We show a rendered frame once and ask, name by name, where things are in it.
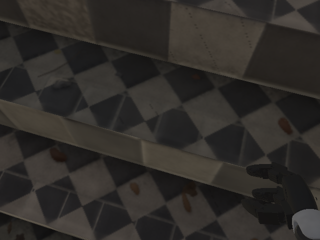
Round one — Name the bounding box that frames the robot right hand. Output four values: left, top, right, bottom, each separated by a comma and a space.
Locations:
241, 162, 318, 230

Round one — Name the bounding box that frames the robot right forearm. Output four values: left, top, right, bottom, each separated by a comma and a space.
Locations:
292, 209, 320, 240

